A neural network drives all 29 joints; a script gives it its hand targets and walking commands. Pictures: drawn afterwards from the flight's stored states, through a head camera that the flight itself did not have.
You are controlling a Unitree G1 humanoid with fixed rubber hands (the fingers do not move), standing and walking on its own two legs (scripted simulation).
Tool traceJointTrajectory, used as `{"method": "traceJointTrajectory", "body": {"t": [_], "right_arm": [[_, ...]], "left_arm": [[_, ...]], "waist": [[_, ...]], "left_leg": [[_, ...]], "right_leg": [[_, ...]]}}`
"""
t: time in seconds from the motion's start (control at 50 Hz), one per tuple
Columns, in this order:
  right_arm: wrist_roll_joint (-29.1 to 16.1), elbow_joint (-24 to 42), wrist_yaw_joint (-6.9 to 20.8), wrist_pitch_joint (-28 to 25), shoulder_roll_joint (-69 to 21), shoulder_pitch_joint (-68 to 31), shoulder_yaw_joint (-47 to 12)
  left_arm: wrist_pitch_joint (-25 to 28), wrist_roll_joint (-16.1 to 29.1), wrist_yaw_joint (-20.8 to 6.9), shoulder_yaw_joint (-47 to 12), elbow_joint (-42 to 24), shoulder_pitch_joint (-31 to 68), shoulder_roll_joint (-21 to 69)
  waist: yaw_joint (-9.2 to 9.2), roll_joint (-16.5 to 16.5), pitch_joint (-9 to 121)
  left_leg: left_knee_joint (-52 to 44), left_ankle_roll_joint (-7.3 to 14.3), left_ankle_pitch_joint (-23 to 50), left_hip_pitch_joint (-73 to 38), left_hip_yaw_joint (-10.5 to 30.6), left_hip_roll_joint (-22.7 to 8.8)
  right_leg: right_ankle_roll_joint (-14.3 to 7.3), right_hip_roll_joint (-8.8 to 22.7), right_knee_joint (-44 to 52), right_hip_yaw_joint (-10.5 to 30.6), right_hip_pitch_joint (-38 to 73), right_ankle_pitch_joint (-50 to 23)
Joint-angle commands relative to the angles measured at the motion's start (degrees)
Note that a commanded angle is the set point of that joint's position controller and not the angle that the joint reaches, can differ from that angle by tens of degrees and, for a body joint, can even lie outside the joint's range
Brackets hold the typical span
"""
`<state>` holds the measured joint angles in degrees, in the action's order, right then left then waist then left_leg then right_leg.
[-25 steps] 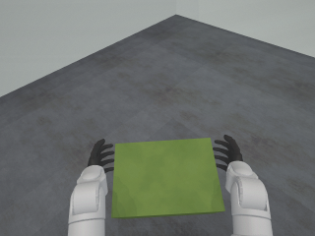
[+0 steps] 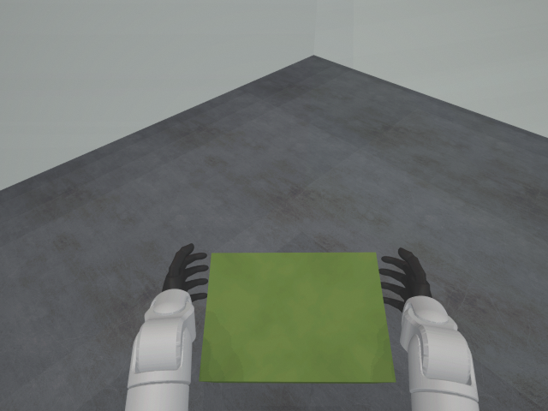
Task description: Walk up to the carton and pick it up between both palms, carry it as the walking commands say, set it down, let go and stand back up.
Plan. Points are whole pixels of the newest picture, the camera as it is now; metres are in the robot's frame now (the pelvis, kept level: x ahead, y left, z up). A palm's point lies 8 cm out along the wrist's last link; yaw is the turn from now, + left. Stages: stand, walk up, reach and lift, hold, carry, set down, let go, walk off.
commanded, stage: carry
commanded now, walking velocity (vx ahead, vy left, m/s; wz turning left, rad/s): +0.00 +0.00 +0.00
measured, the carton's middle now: (293, 320) +0.29 +0.00 -0.05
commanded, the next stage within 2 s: none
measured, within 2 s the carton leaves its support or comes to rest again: neither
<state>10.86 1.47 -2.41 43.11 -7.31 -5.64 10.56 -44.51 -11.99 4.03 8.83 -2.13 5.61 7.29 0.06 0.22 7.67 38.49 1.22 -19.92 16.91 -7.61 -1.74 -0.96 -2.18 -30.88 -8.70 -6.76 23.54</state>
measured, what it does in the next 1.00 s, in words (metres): walks ahead: left foot, then right foot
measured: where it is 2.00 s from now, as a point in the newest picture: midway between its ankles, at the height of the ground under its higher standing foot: outside the picture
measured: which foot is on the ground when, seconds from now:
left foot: down 0.00-0.02, up 0.04-0.16, down 0.18-0.72, up 0.74-0.84, down 0.86-1.00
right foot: down 0.00-0.24, up 0.26-0.34, down 0.36-0.58, up 0.60-0.68, down 0.70-1.00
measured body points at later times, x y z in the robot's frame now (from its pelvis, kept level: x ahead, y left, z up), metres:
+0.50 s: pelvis +0.13 -0.01 -0.01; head +0.14 -0.02 +0.44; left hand +0.42 +0.17 +0.02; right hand +0.42 -0.18 +0.03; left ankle +0.08 +0.09 -0.73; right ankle +0.03 -0.10 -0.73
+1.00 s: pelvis +0.25 +0.00 +0.00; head +0.24 +0.01 +0.45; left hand +0.53 +0.18 +0.02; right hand +0.54 -0.17 +0.03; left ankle +0.16 +0.09 -0.72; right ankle +0.16 -0.10 -0.72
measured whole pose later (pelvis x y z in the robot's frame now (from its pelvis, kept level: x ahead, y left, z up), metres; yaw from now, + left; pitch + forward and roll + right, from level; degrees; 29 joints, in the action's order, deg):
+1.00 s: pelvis +0.25 +0.00 +0.00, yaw +1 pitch +5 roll -1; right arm 11.9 -4.1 -1.9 39.6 -7.4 -7.1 12.5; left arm -41.6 -13.3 3.9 9.5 3.5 7.2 7.4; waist 0.9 1.2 7.1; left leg 35.7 1.7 -22.4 14.0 -6.0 -1.4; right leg -1.3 -0.4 -32.1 -6.0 -12.0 21.2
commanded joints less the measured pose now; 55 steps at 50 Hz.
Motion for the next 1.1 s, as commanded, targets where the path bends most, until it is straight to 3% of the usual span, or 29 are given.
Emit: {"method": "traceJointTrajectory", "body": {"t": [0.0, 0.04, 0.1, 0.14, 0.18, 0.2, 0.22, 0.26, 0.32, 0.36, 0.4, 0.44, 0.48, 0.5, 0.52, 0.54, 0.56, 0.58, 0.6, 0.62, 0.66, 0.7, 0.78, 0.88, 0.9, 0.92, 0.98, 1.04, 1.08], "right_arm": [[-20.08, 16.10, 12.76, 0.81, -41.07, -32.11, -41.32], [-13.53, 1.01, 12.35, 0.00, -36.63, -25.51, -33.62], [-17.32, 7.58, 12.15, 1.73, -39.40, -22.68, -38.49], [-13.93, 2.11, 12.69, 1.19, -38.45, -21.17, -35.56], [-12.25, 3.24, 12.19, -1.78, -37.52, -24.22, -33.96], [-11.29, 0.54, 11.96, -3.55, -37.54, -21.58, -31.70], [-14.31, 8.01, 11.71, -2.89, -40.35, -24.67, -35.82], [-13.41, 5.53, 11.62, -2.31, -39.90, -20.83, -35.66], [-12.41, 0.83, 12.57, -3.53, -40.22, -23.34, -36.29], [-12.89, 1.74, 13.35, -4.42, -40.81, -23.64, -37.59], [-20.05, 18.44, 13.49, -4.35, -41.55, -35.60, -45.47], [-12.26, -0.70, 13.62, -5.43, -39.14, -27.27, -36.43], [-12.48, -1.54, 13.54, -4.50, -37.53, -18.19, -35.02], [-11.00, -5.61, 13.82, -4.84, -39.16, -19.72, -32.84], [-8.54, -10.97, 13.90, -5.44, -37.07, -16.64, -29.53], [-18.76, 8.36, 13.51, -4.19, -43.10, -21.19, -41.17], [-15.20, 3.14, 13.35, -3.24, -41.34, -21.74, -37.51], [-10.12, -8.82, 13.26, -3.27, -38.08, -18.31, -30.51], [-13.20, 0.05, 12.87, -1.51, -39.41, -21.92, -35.07], [-8.47, -6.94, 13.24, -2.16, -38.41, -18.00, -31.91], [-11.39, -1.82, 13.37, -2.93, -41.25, -22.91, -36.48], [-14.37, 4.49, 14.12, -3.06, -42.56, -29.63, -40.00], [-15.05, -0.47, 15.47, -2.93, -43.30, -27.33, -38.28], [-12.89, -6.55, 16.22, -3.04, -44.49, -21.88, -34.42], [-13.64, -3.27, 16.14, -4.11, -44.51, -24.61, -36.14], [-13.43, -4.25, 16.26, -4.23, -44.94, -27.52, -36.04], [-15.26, -1.16, 16.22, -4.51, -46.47, -27.32, -38.12], [-15.20, -1.83, 16.40, -4.93, -46.15, -28.11, -38.10], [-16.11, 2.64, 16.30, -5.00, -44.79, -32.75, -38.98]], "left_arm": [[1.11, 19.10, -14.84, -34.38, -12.30, 24.28, 39.84], [1.26, 11.74, -14.59, -26.38, 5.72, 15.10, 37.67], [0.36, 15.75, -13.73, -32.31, -9.44, 18.94, 37.82], [1.35, 12.65, -13.87, -29.50, -4.78, 17.38, 36.16], [3.00, 14.12, -15.17, -30.44, -3.93, 21.74, 36.29], [4.65, 14.66, -14.89, -30.24, -6.33, 24.30, 35.20], [4.61, 19.86, -15.29, -34.58, -15.55, 32.34, 37.83], [4.83, 17.80, -15.43, -32.37, -9.41, 23.48, 37.23], [6.55, 12.19, -15.23, -29.65, 1.45, 17.94, 41.12], [7.71, 13.34, -15.77, -31.27, -0.73, 21.67, 40.66], [7.34, 16.30, -15.15, -32.98, -7.99, 22.59, 44.79], [8.62, 9.28, -14.74, -27.87, 5.11, 18.12, 40.25], [8.60, 13.05, -14.00, -31.39, -5.11, 20.60, 37.03], [8.51, 11.84, -14.13, -31.59, -3.08, 23.55, 38.14], [8.22, 9.57, -14.16, -29.24, 2.22, 19.64, 36.13], [6.20, 19.96, -14.51, -41.07, -16.71, 26.14, 40.74], [4.93, 18.34, -15.01, -38.34, -9.47, 26.83, 39.85], [5.26, 11.81, -14.78, -29.07, 3.50, 20.90, 35.59], [3.98, 15.92, -15.07, -34.15, -4.06, 24.48, 37.26], [4.73, 13.68, -15.86, -31.50, 2.14, 24.30, 37.02], [5.14, 15.46, -16.68, -33.30, 3.46, 23.16, 42.08], [5.38, 16.48, -16.68, -33.99, -0.66, 27.82, 43.67], [5.64, 14.51, -16.05, -33.84, -0.49, 26.18, 44.97], [4.58, 13.99, -16.44, -35.68, -0.09, 26.58, 44.23], [5.53, 14.30, -15.96, -35.65, 0.40, 26.17, 45.24], [5.59, 14.28, -16.50, -35.51, 1.40, 28.79, 45.42], [5.93, 15.62, -17.19, -36.11, 1.61, 26.58, 46.44], [6.48, 14.10, -17.04, -33.66, 3.35, 26.35, 46.12], [6.00, 15.08, -17.40, -33.70, 5.48, 25.99, 47.67]], "waist": [[0.99, 16.48, 3.30], [1.71, 6.48, 3.44], [0.95, 5.97, 4.23], [-0.81, 8.79, 10.89], [-3.10, 0.26, 18.14], [-4.02, -11.24, 19.25], [-4.31, -13.68, 15.30], [-2.00, -4.27, 9.15], [1.50, -3.54, 13.87], [-0.01, 11.42, 15.24], [0.42, 15.85, 11.61], [0.91, 7.67, 11.49], [-0.50, 3.48, 12.87], [-0.59, 0.03, 15.12], [-1.46, -8.23, 18.42], [-2.77, -14.05, 15.78], [-2.23, -18.52, 10.38], [-2.68, -15.39, 9.57], [-2.30, -8.16, 6.42], [-0.87, -7.05, 5.57], [1.58, -1.46, 13.15], [0.72, 16.01, 14.22], [0.15, 6.19, 10.67], [0.54, -10.35, 16.37], [0.86, -8.98, 15.52], [0.99, -11.07, 14.94], [0.89, 0.45, 15.07], [0.86, 7.96, 14.03], [0.45, 6.02, 11.36]], "left_leg": [[11.93, -0.38, -13.29, 26.06, -3.03, 1.80], [8.82, -0.97, -13.41, 26.37, -4.28, 3.69], [0.25, -0.74, 1.45, 14.14, -3.71, 3.01], [-6.67, 0.93, 16.82, -3.17, -5.93, 4.32], [-1.63, 12.64, 63.31, -21.22, 12.01, -10.86], [-0.11, 19.34, 83.14, -27.58, 17.73, -15.26], [-4.82, 22.38, 93.25, -31.82, 24.48, -19.75], [-8.89, 16.47, 74.18, -23.32, 22.76, -17.02], [0.37, 4.52, 58.47, -16.31, 4.55, -9.59], [4.22, -0.49, 0.64, 5.53, 2.48, -0.65], [3.82, -0.94, -7.62, 11.49, 1.91, -0.04], [1.28, -1.36, -4.43, 14.24, -1.08, 1.33], [-5.92, -1.07, 7.95, -0.28, -0.17, 0.07], [-7.19, 0.92, 30.87, -9.38, 2.68, -2.64], [-4.09, 3.61, 66.49, -22.64, 6.96, -6.16], [-2.22, 8.75, 85.12, -31.77, 11.62, -12.90], [-3.49, 12.23, 99.16, -35.63, 16.43, -16.86], [-3.38, 11.73, 99.09, -40.99, 16.12, -16.53], [-4.84, 10.70, 91.92, -38.22, 17.20, -15.08], [-4.80, 8.06, 82.48, -29.52, 14.04, -12.51], [3.94, 1.44, 52.12, -11.11, 2.12, -7.38], [11.43, -1.64, -12.71, 8.19, 2.23, 0.06], [-2.58, -0.17, -8.51, 4.50, 5.07, -2.23], [-5.66, 3.51, 62.55, -13.95, 9.67, -9.74], [-2.97, 4.19, 74.26, -18.28, 8.39, -9.69], [-3.69, 3.00, 68.70, -13.73, 7.39, -8.12], [1.18, 2.05, 58.51, -8.12, 5.46, -6.25], [-4.53, 0.39, 18.90, 2.06, 1.61, -1.52], [-14.75, 1.49, 27.28, -3.94, 0.70, -0.81]], "right_leg": [[0.14, 16.04, 3.47, 12.03, 23.98, -96.98], [-1.16, 14.74, 2.18, 11.01, 25.86, -94.41], [-0.09, 13.83, 1.37, 5.84, 18.25, -85.20], [0.16, 11.67, -8.03, 5.02, 9.61, -85.13], [7.05, 7.77, -22.39, 5.46, -7.26, -50.63], [8.50, 2.92, -33.43, 5.15, -13.24, -30.92], [6.98, -0.65, -37.94, 7.56, -25.12, 9.38], [2.79, 3.75, -25.18, 13.78, -26.69, 20.39], [1.69, 4.20, 12.14, 7.30, -7.20, -13.44], [-5.70, 18.69, 6.17, 21.82, 12.05, -70.57], [-5.45, 15.94, 0.13, 18.50, 14.50, -84.14], [-2.83, 16.32, -1.32, 16.72, 21.66, -95.48], [-2.63, 14.12, -2.95, 13.00, 11.54, -83.71], [-0.69, 12.70, -3.87, 9.67, 4.38, -70.62], [1.10, 8.78, -13.87, 7.01, -5.79, -53.73], [4.76, 3.80, -20.97, 4.86, -19.70, -27.80], [3.06, 0.45, -20.71, 3.84, -29.85, 7.77], [3.47, 0.01, -17.78, 3.05, -36.89, 17.07], [2.92, 0.60, -13.15, 3.57, -38.76, 15.41], [1.54, 1.22, -4.33, 2.36, -31.58, 6.16], [0.24, 3.58, 8.99, 6.34, -1.22, -30.95], [-6.76, 19.73, 5.33, 22.86, 13.72, -85.05], [-7.86, 16.10, 3.22, 13.32, 10.41, -66.83], [0.33, 7.28, -3.09, 6.42, -1.29, -31.18], [0.27, 5.45, -1.03, 4.93, -4.03, -29.74], [-0.12, 6.13, -0.93, 5.77, -2.40, -31.14], [-2.24, 6.72, -1.91, 6.69, 5.51, -50.79], [-4.63, 11.47, -2.02, 10.20, 11.60, -73.41], [-3.51, 9.87, -5.65, 5.25, 7.40, -66.38]]}}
